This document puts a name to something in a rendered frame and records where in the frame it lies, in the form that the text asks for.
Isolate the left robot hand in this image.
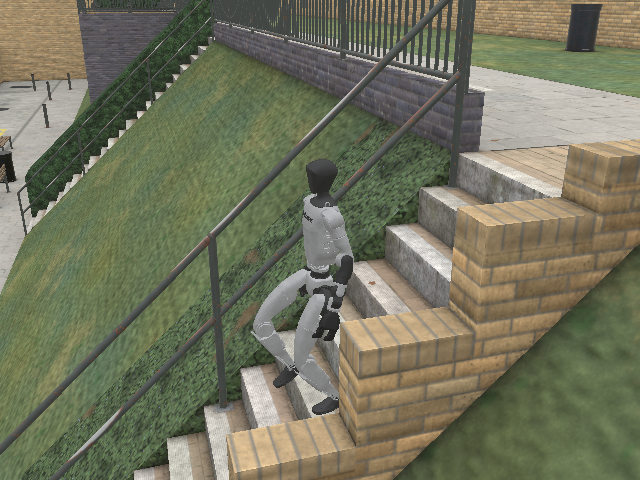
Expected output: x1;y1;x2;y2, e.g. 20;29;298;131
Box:
312;310;340;341

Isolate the robot left foot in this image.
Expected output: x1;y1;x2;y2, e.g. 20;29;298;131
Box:
312;395;339;415

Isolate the robot left upper arm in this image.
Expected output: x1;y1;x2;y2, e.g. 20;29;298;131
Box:
322;208;354;267

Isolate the robot head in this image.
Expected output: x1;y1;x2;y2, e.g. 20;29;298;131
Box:
306;159;338;208

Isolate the right robot hand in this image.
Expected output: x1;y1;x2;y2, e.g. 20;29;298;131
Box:
299;266;311;297

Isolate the left robot forearm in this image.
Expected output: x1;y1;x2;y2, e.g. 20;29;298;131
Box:
327;255;353;313

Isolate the robot right upper arm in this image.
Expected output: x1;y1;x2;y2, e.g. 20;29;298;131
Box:
303;194;317;205

